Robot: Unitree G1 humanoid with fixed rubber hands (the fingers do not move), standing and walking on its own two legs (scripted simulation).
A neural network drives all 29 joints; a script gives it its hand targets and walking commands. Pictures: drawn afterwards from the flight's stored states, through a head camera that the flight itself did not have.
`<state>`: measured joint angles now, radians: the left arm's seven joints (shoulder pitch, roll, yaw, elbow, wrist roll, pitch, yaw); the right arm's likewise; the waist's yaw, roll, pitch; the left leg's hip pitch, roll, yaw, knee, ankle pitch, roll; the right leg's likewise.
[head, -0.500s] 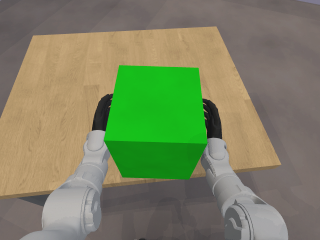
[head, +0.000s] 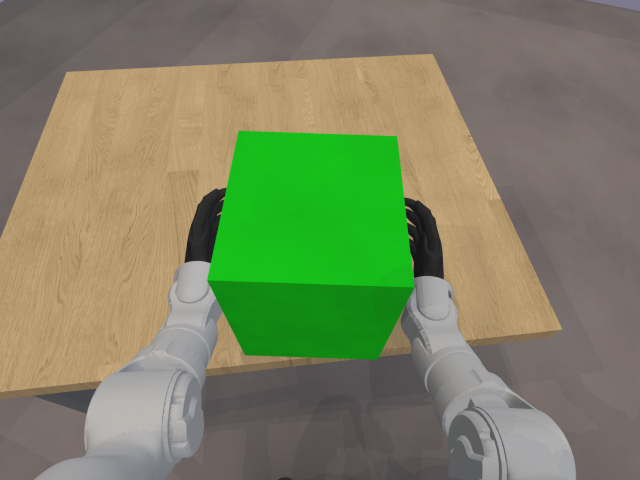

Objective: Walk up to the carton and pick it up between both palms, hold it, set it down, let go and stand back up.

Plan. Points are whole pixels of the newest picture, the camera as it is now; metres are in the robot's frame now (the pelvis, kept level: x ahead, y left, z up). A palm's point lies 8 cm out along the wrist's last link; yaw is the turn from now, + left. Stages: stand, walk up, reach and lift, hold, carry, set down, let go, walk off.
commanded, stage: reach and lift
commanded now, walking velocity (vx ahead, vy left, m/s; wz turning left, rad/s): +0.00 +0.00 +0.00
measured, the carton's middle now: (314, 255) +0.41 +0.05 +0.00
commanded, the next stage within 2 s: none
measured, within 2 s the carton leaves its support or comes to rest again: leaves its support in 0.82 s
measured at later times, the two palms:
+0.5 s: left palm (204, 250) +0.40 +0.19 +0.02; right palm (425, 264) +0.38 -0.10 +0.02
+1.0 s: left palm (199, 262) +0.37 +0.19 +0.03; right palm (433, 282) +0.35 -0.10 +0.03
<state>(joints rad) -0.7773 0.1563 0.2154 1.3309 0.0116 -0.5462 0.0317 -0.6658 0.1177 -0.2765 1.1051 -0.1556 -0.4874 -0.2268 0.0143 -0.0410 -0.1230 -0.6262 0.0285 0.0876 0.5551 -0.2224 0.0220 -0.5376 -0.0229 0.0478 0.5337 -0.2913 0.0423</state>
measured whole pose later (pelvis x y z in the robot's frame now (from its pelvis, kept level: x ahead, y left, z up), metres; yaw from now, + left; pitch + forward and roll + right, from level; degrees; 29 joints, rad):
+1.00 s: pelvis -0.02 +0.00 +0.00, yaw +0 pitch +16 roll -1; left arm -0.74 0.16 0.05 1.31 -0.03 -0.54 0.11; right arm -0.61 0.12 -0.27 1.09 -0.14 -0.51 -0.23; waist 0.01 -0.04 -0.17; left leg -0.63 0.04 0.08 0.56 -0.19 0.02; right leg -0.54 -0.01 0.05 0.52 -0.25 0.04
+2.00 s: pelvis -0.03 +0.00 +0.01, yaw +0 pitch +5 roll -2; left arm -0.66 0.14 -0.03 0.54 -0.05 0.37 0.22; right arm -0.60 -0.05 -0.06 0.57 0.18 0.26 -0.21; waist 0.01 -0.02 -0.14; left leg -0.43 0.04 0.07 0.54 -0.20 0.02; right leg -0.31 -0.01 0.04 0.47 -0.24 0.04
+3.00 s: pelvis -0.03 +0.00 +0.01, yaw +0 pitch +2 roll -1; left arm -0.70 0.10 0.05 0.42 0.03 0.59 0.22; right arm -0.73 -0.10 -0.06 0.58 0.22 0.44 -0.18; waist 0.01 -0.01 -0.12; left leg -0.33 0.04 0.06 0.46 -0.17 0.01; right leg -0.22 -0.01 0.04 0.39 -0.21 0.04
